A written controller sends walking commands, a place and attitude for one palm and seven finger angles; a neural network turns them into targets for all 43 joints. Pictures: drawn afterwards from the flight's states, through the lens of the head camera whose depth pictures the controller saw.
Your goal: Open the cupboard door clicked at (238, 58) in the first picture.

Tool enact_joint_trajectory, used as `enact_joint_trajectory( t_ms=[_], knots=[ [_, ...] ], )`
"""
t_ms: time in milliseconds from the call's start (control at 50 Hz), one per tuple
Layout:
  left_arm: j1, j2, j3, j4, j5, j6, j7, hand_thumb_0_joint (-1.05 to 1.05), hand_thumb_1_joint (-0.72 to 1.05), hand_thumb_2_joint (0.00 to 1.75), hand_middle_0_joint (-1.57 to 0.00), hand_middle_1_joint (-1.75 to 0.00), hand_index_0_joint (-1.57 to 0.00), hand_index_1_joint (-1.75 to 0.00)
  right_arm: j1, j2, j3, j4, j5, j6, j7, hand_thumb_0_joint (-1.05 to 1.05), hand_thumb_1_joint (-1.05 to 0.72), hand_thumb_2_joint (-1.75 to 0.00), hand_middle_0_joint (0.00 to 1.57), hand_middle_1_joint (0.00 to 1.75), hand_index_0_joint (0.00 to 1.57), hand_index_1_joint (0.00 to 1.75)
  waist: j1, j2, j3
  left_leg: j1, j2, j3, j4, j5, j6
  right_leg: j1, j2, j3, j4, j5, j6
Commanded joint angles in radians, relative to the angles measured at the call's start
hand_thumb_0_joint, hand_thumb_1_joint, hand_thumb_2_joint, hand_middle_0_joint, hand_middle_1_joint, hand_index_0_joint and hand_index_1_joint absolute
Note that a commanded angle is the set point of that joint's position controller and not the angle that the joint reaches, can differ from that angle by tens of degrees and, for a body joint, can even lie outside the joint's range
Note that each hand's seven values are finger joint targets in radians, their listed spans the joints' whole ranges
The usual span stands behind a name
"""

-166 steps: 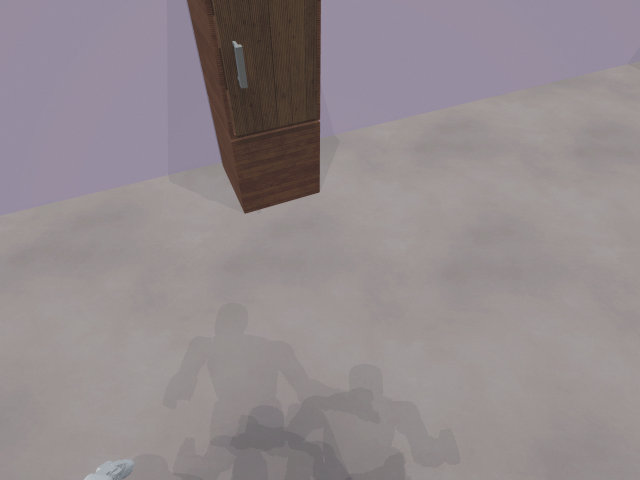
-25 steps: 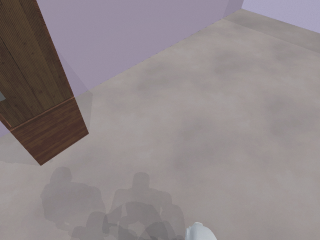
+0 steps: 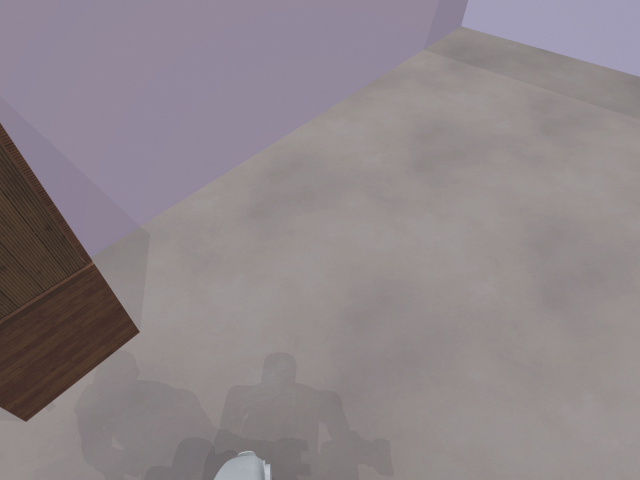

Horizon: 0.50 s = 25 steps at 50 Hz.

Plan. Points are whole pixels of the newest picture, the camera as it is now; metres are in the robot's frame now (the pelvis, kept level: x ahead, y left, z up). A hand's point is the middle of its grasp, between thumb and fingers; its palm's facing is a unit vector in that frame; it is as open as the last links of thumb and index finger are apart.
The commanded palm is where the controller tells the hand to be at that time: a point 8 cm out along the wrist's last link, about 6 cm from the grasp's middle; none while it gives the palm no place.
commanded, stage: turn to face it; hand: left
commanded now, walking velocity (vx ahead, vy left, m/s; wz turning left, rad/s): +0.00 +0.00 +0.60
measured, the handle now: out of the picture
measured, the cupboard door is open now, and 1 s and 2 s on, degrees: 0 0 0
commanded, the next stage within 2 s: take the last steps up to it in 1.56 s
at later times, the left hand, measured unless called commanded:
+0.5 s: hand out of the picture +0.15 +0.26 -0.16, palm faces +0.26 -0.94 -0.23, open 7.4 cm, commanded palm none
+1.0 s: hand out of the picture +0.04 +0.20 -0.16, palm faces +0.54 -0.81 -0.25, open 7.4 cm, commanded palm none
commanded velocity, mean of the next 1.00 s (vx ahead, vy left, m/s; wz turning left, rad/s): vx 0.00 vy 0.00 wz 0.60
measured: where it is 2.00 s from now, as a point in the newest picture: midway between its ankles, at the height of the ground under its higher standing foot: outside the picture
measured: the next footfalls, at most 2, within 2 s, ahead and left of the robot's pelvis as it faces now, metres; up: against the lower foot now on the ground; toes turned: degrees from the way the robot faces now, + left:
left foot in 0.12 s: +0.19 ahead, +0.13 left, +0.00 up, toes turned +12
right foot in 0.68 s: +0.16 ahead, -0.11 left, +0.00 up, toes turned +19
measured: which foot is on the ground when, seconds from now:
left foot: up 0.00-0.10, down 0.12-0.68, up 0.70-1.00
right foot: down 0.00-0.12, up 0.14-0.66, down 0.68-1.00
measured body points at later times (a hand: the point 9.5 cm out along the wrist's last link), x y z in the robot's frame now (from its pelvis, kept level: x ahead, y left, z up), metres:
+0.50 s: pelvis +0.09 +0.04 +0.00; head +0.11 +0.06 +0.45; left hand +0.13 +0.31 -0.15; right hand +0.19 -0.19 -0.14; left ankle +0.15 +0.12 -0.74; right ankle +0.12 -0.13 -0.68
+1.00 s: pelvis +0.09 +0.01 +0.00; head +0.14 +0.02 +0.44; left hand +0.01 +0.24 -0.14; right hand +0.30 -0.19 -0.15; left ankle +0.02 +0.13 -0.70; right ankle +0.12 -0.12 -0.74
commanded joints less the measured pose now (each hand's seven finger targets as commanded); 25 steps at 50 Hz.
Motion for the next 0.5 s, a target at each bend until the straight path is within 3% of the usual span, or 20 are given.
enact_joint_trajectory(
  t_ms=[0,20,40,60,80,100,120,140,160,200,240,280,320,380,440,480],
  knots=[
    [0.061,0.14,0.016,-0.024,-0.001,-0.009,0.015,0.0,0.9,0.9,-0.2,-0.3,-0.2,-0.3,-0.001,0.004,0.016,-0.042,0.007,-0.014,0.019,0.0,-0.9,-0.9,0.2,0.3,0.2,0.3,0.029,-0.138,0.051,0.073,-0.042,0.024,-0.15,0.015,0.023,0.004,-0.283,0.071,-0.101,0.519,-0.075],
    [0.064,0.148,0.018,-0.027,-0.002,-0.004,0.018,0.0,0.9,0.9,-0.2,-0.3,-0.2,-0.3,-0.002,-0.009,0.015,-0.047,0.007,-0.015,0.018,0.0,-0.9,-0.9,0.2,0.3,0.2,0.3,0.029,-0.132,0.042,0.108,-0.053,0.034,-0.179,0.015,0.03,0.02,-0.288,0.06,-0.059,0.575,-0.064],
    [0.052,0.156,0.021,-0.031,-0.004,0.001,0.021,0.0,0.9,0.9,-0.2,-0.3,-0.2,-0.3,0.04,-0.032,0.01,-0.042,0.004,-0.015,0.015,0.0,-0.9,-0.9,0.2,0.3,0.2,0.3,0.003,-0.112,0.015,0.174,-0.066,0.035,-0.228,0.042,0.038,0.032,-0.286,0.035,0.024,0.625,-0.047],
    [0.049,0.162,0.023,-0.036,-0.006,0.008,0.023,0.0,0.9,0.9,-0.2,-0.3,-0.2,-0.3,0.131,-0.072,0.0,-0.019,0.0,-0.016,0.013,0.0,-0.9,-0.9,0.2,0.3,0.2,0.3,-0.034,-0.047,-0.038,0.311,-0.081,0.017,-0.306,0.149,0.047,0.007,-0.265,0.004,0.19,0.604,-0.014],
    [0.064,0.148,0.026,-0.056,-0.018,0.015,0.02,0.0,0.9,0.9,-0.2,-0.3,-0.2,-0.3,0.236,-0.15,-0.019,-0.01,-0.01,-0.019,0.005,0.0,-0.9,-0.9,0.2,0.3,0.2,0.3,-0.069,0.109,-0.13,0.506,0.014,-0.118,-0.342,0.453,0.101,-0.122,-0.178,-0.044,0.411,0.38,0.042],
    [0.101,0.097,0.018,-0.08,-0.036,0.021,0.015,0.0,0.9,0.9,-0.2,-0.3,-0.2,-0.3,0.291,-0.246,-0.036,-0.008,-0.006,-0.019,-0.004,0.0,-0.9,-0.9,0.2,0.3,0.2,0.3,-0.063,0.36,-0.203,0.662,0.267,-0.437,-0.395,0.857,0.244,-0.35,-0.041,-0.036,0.714,-0.321,0.093],
    [0.062,0.127,0.018,-0.104,-0.023,0.03,0.022,0.0,0.9,0.9,-0.2,-0.3,-0.2,-0.3,0.274,-0.254,-0.026,-0.006,0.008,-0.004,-0.01,0.0,-0.9,-0.9,0.2,0.3,0.2,0.3,-0.061,0.267,-0.233,0.608,0.298,-0.46,-0.444,0.721,0.304,-0.355,-0.048,0.093,0.845,-0.402,0.074],
    [0.009,0.116,0.02,-0.113,-0.019,0.038,0.023,0.0,0.9,0.9,-0.2,-0.3,-0.2,-0.3,0.207,-0.22,-0.026,-0.02,0.008,-0.004,-0.017,0.0,-0.9,-0.9,0.2,0.3,0.2,0.3,-0.046,0.197,-0.162,0.538,0.259,-0.438,-0.488,0.524,0.29,-0.424,-0.082,0.124,0.877,-0.319,0.074],
    [-0.034,0.109,0.023,-0.122,-0.015,0.041,0.017,0.0,0.9,0.9,-0.2,-0.3,-0.2,-0.3,0.141,-0.192,-0.023,-0.052,0.008,-0.005,-0.021,0.0,-0.9,-0.9,0.2,0.3,0.2,0.3,-0.032,0.162,-0.097,0.455,0.226,-0.432,-0.503,0.424,0.265,-0.471,-0.111,0.141,0.885,-0.25,0.085],
    [-0.029,0.106,0.033,-0.114,-0.009,0.057,0.01,0.0,0.9,0.9,-0.2,-0.3,-0.2,-0.3,0.051,-0.149,-0.01,-0.078,0.006,-0.004,-0.023,0.0,-0.9,-0.9,0.2,0.3,0.2,0.3,0.008,0.107,-0.05,0.323,0.146,-0.328,-0.541,0.298,0.211,-0.414,-0.129,0.16,0.816,-0.147,0.096],
    [0.005,0.095,0.036,-0.114,-0.009,0.076,0.009,0.0,0.9,0.9,-0.2,-0.3,-0.2,-0.3,0.023,-0.152,-0.014,-0.096,0.006,-0.002,-0.022,0.0,-0.9,-0.9,0.2,0.3,0.2,0.3,0.025,0.091,-0.072,0.273,0.102,-0.283,-0.566,0.203,0.19,-0.364,-0.119,0.151,0.76,-0.1,0.103],
    [0.009,0.099,0.042,-0.122,-0.007,0.089,0.011,0.0,0.9,0.9,-0.2,-0.3,-0.2,-0.3,0.01,-0.163,-0.022,-0.108,0.006,0.004,-0.018,0.0,-0.9,-0.9,0.2,0.3,0.2,0.3,0.031,0.064,-0.089,0.259,0.089,-0.293,-0.596,0.074,0.191,-0.355,-0.116,0.148,0.721,-0.076,0.108],
    [-0.022,0.099,0.048,-0.146,-0.004,0.096,0.013,0.0,0.9,0.9,-0.2,-0.3,-0.2,-0.3,0.024,-0.168,-0.032,-0.116,0.003,0.012,-0.015,0.0,-0.9,-0.9,0.2,0.3,0.2,0.3,0.019,0.045,-0.086,0.265,0.079,-0.339,-0.613,-0.022,0.195,-0.374,-0.107,0.149,0.672,-0.067,0.113],
    [-0.068,0.107,0.051,-0.182,-0.004,0.099,0.015,0.0,0.9,0.9,-0.2,-0.3,-0.2,-0.3,0.029,-0.182,-0.043,-0.122,0.0,0.022,-0.011,0.0,-0.9,-0.9,0.2,0.3,0.2,0.3,0.007,0.067,-0.078,0.289,0.08,-0.391,-0.616,-0.091,0.208,-0.4,-0.103,0.156,0.6,-0.08,0.119],
    [-0.117,0.115,0.052,-0.217,-0.006,0.1,0.017,0.0,0.9,0.9,-0.2,-0.3,-0.2,-0.3,0.047,-0.194,-0.053,-0.125,-0.003,0.032,-0.009,0.0,-0.9,-0.9,0.2,0.3,0.2,0.3,-0.012,0.084,-0.064,0.299,0.072,-0.447,-0.607,-0.119,0.215,-0.396,-0.086,0.159,0.522,-0.109,0.117],
    [-0.133,0.12,0.05,-0.234,-0.007,0.097,0.017,0.0,0.9,0.9,-0.2,-0.3,-0.2,-0.3,0.057,-0.201,-0.058,-0.129,-0.003,0.035,-0.009,0.0,-0.9,-0.9,0.2,0.3,0.2,0.3,-0.017,0.085,-0.08,0.323,0.07,-0.483,-0.588,-0.071,0.222,-0.379,-0.072,0.167,0.466,-0.132,0.113]
  ],
)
